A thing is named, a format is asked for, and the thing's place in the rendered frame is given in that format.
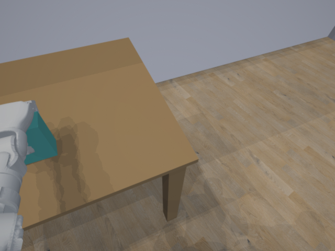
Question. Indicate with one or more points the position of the table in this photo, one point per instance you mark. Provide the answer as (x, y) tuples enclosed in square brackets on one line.
[(114, 130)]

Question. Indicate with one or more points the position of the sponge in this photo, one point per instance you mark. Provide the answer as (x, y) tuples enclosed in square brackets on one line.
[(41, 140)]

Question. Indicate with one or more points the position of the left robot upper arm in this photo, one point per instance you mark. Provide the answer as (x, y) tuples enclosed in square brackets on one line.
[(11, 232)]

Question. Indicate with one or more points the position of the left robot forearm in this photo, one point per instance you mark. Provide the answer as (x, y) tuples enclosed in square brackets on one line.
[(13, 150)]

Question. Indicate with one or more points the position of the robot left hand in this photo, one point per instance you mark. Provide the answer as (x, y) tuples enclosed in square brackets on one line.
[(18, 115)]

